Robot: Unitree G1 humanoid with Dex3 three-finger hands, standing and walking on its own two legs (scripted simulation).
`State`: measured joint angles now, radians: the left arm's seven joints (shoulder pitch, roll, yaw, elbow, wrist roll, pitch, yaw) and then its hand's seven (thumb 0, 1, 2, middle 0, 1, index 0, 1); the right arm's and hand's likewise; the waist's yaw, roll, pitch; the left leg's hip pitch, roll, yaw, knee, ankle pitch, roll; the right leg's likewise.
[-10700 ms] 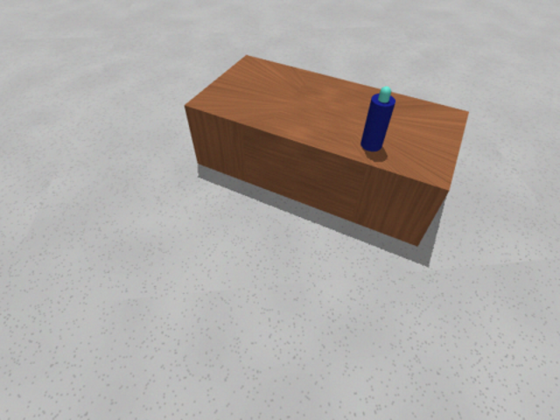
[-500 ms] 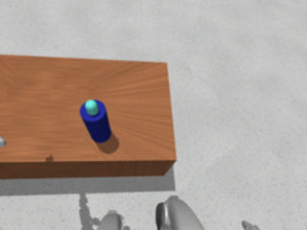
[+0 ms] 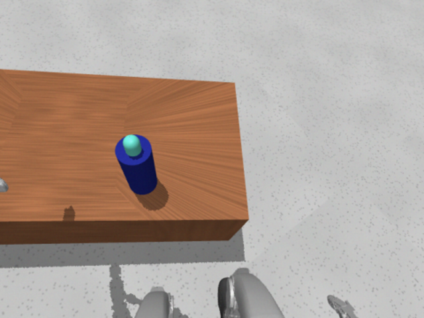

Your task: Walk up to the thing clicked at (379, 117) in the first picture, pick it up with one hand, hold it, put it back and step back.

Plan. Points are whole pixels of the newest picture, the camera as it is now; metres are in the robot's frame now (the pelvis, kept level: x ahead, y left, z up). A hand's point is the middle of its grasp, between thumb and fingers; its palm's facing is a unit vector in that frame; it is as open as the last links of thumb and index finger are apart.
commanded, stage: go down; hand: left
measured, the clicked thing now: (137, 163) +0.50 +0.15 -0.21
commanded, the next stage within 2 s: none
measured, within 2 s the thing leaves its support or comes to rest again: neither
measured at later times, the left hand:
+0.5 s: hand out of the picture +0.43 +0.36 +0.03, palm faces +0.17 -0.98 -0.06, open 17.4 cm
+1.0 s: hand out of the picture +0.44 +0.37 +0.03, palm faces +0.15 -0.99 -0.05, open 17.2 cm
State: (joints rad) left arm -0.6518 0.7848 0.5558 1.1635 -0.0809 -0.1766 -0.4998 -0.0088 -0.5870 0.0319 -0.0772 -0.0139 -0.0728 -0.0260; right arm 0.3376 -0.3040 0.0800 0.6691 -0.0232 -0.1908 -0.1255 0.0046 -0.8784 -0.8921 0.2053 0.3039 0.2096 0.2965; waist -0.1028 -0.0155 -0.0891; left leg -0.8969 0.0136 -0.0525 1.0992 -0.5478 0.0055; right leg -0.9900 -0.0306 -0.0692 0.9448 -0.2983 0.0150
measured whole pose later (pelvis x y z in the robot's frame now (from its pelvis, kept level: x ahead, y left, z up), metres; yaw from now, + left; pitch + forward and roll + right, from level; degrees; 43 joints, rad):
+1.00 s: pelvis -0.01 +0.00 -0.02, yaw +0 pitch +24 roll -4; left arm -0.77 0.90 0.63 1.21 -0.10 -0.23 -0.57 -0.01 -0.47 0.07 -0.06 -0.02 -0.05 -0.04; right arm 0.33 -0.31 0.12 0.66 -0.03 -0.18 -0.12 0.00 -0.89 -0.90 0.21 0.30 0.21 0.30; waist -0.14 -0.02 -0.09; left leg -1.05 0.01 -0.07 1.21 -0.58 0.01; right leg -1.13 -0.04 -0.09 1.03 -0.32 0.02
